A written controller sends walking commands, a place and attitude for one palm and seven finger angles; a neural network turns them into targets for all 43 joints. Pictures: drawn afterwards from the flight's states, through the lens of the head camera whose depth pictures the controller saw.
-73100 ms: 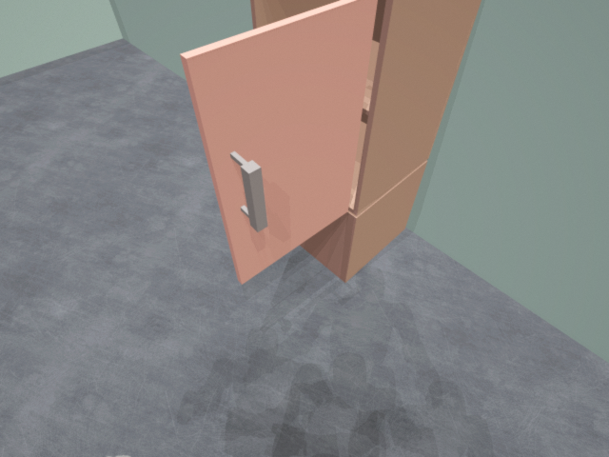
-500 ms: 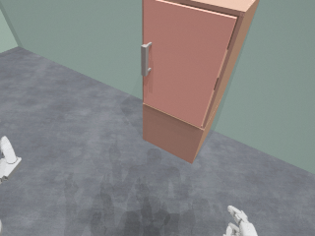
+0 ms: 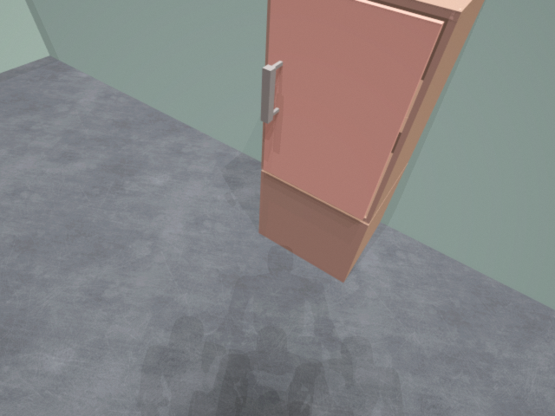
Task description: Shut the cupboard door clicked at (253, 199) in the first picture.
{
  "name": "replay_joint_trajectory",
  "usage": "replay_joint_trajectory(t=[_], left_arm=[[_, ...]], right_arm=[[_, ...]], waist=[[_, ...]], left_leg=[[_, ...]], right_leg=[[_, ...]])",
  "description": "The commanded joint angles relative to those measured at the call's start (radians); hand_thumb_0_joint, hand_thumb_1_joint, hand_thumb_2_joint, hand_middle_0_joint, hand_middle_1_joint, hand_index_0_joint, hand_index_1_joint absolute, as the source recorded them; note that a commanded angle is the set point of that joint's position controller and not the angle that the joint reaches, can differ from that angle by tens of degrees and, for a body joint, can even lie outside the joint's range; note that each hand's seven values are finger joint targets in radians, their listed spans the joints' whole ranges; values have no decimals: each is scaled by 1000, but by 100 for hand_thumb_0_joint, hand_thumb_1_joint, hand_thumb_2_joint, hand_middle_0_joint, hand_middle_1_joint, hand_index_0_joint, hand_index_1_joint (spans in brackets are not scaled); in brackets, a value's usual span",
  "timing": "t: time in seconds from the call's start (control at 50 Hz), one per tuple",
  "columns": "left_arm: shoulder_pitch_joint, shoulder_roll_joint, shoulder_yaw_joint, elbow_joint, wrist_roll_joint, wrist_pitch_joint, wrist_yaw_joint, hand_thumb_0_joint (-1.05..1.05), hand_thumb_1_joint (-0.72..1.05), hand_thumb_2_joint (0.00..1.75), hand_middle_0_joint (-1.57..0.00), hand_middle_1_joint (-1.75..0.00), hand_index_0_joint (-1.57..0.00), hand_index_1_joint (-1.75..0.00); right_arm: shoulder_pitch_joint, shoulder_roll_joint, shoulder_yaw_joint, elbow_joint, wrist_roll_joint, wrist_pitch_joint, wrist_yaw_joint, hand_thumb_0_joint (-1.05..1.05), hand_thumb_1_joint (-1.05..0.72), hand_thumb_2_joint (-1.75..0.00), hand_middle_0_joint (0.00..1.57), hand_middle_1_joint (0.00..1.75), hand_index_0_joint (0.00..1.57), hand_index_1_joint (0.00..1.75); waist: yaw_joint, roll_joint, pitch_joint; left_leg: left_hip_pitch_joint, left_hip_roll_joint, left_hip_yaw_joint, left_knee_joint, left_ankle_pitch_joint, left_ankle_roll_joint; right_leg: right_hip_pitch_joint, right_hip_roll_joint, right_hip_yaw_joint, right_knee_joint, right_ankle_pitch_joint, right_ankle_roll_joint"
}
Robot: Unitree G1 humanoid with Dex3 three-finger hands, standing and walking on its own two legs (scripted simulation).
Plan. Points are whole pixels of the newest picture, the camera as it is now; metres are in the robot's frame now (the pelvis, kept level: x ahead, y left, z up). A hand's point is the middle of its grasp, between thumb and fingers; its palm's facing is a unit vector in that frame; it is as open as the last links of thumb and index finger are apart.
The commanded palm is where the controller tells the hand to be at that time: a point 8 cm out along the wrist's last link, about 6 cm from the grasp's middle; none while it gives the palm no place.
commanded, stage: let the arm hang, fingers relaxed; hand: left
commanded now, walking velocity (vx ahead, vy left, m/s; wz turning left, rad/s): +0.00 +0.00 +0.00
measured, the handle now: (272, 92) +0.91 +0.06 -0.01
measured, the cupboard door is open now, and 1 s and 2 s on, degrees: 0 0 0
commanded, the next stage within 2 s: look to check the result in 0.74 s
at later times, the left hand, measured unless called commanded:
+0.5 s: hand out of the picture -0.03 +0.18 -0.17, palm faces +0.01 -0.99 -0.13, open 7.4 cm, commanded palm none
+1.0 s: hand out of the picture -0.03 +0.22 -0.17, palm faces -0.01 -0.99 -0.16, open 7.4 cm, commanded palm none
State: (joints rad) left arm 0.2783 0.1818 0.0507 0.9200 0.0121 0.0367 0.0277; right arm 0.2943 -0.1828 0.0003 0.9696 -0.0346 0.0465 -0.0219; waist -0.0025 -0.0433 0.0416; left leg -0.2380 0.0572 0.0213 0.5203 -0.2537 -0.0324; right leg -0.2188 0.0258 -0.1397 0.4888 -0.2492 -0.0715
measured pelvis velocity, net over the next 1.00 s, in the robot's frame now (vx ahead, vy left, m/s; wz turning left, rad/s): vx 0.00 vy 0.06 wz -0.06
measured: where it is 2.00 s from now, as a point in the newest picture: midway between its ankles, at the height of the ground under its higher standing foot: outside the picture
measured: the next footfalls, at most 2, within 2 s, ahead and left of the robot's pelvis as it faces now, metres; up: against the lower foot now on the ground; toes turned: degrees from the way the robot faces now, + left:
none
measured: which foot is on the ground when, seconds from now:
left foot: down 0.00-1.00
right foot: down 0.00-1.00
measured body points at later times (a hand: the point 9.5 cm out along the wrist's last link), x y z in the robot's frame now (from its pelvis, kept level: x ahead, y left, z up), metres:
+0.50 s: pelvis +0.00 +0.04 +0.01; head -0.01 +0.04 +0.46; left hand -0.03 +0.23 -0.16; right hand -0.04 -0.15 -0.16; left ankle +0.02 +0.14 -0.74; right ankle +0.02 -0.07 -0.74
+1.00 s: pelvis +0.00 +0.06 +0.01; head +0.00 +0.06 +0.46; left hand -0.03 +0.27 -0.16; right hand -0.05 -0.15 -0.15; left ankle +0.02 +0.14 -0.74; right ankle +0.02 -0.07 -0.74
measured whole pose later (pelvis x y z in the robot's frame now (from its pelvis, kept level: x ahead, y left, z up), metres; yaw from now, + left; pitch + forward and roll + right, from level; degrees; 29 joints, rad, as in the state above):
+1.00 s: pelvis +0.00 +0.06 +0.01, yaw -3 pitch -2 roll +0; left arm 0.36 0.12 0.01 1.16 0.02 0.01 0.04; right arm 0.36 -0.11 0.00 1.13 -0.01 0.00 -0.04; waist -0.01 0.00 0.02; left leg -0.16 -0.01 0.12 0.41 -0.22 0.05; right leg -0.18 -0.03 -0.05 0.41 -0.19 0.01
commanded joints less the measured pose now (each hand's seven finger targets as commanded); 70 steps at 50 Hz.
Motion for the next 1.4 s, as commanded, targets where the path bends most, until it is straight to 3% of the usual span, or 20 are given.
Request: replay_joint_trajectory(t=[0.0,0.12,0.28,0.42,0.64,0.72,0.86,1.0,1.24,1.38], left_arm=[[31,100,-4,44,-1,-43,-7,0,90,90,-20,-30,-20,-30],[75,69,-23,163,-7,-48,-4,0,90,90,-20,-30,-20,-30],[132,35,-33,227,-5,-42,7,0,90,90,-20,-30,-20,-30],[160,3,-31,236,-1,-42,11,0,90,90,-20,-30,-20,-30],[173,-10,-30,227,4,-41,13,0,90,90,-20,-30,-20,-30],[169,-10,-30,226,3,-44,13,0,90,90,-20,-30,-20,-30],[164,-2,-32,227,4,-42,12,0,90,90,-20,-30,-20,-30],[158,11,-33,225,3,-47,13,0,90,90,-20,-30,-20,-30],[141,14,-35,223,3,-45,13,0,90,90,-20,-30,-20,-30],[140,19,-33,220,2,-48,13,0,90,90,-20,-30,-20,-30]], right_arm=[[33,-63,-17,5,7,-30,-12,0,-90,-90,20,30,20,30],[93,-49,-7,91,17,-43,-21,0,-90,-90,20,30,20,30],[139,-17,-2,147,20,-37,-23,0,-90,-90,20,30,20,30],[152,15,-2,157,19,-42,-25,0,-90,-90,20,30,20,30],[157,16,-7,151,19,-44,-23,0,-90,-90,20,30,20,30],[157,8,-8,144,19,-48,-23,0,-90,-90,20,30,20,30],[150,-6,-9,143,20,-49,-22,0,-90,-90,20,30,20,30],[141,-13,-9,142,23,-52,-19,0,-90,-90,20,30,20,30],[129,-17,-7,146,23,-54,-19,0,-90,-90,20,30,20,30],[124,-23,-9,145,25,-57,-20,0,-90,-90,20,30,20,30]], waist=[[-6,127,-43],[1,61,12],[2,24,92],[4,38,96],[1,63,121],[-2,63,86],[-3,54,97],[-5,34,74],[-5,48,97],[-3,53,73]], left_leg=[[19,36,-30,-121,28,46],[27,60,-37,-185,93,52],[11,44,-25,-216,8,59],[-10,43,-31,-228,-18,67],[-42,43,-49,-248,-79,72],[-19,46,-51,-244,-45,74],[-14,51,-58,-259,-57,75],[18,49,-47,-243,8,77],[24,48,-46,-256,17,73],[47,47,-41,-243,74,74]], right_leg=[[49,-153,210,-245,-20,11],[74,-135,176,-227,81,14],[10,-125,180,-229,-15,22],[1,-120,175,-194,10,28],[-14,-113,171,-170,11,35],[0,-115,168,-160,41,36],[-4,-114,167,-157,46,40],[7,-124,172,-161,73,41],[3,-123,169,-159,86,46],[20,-123,171,-158,111,45]])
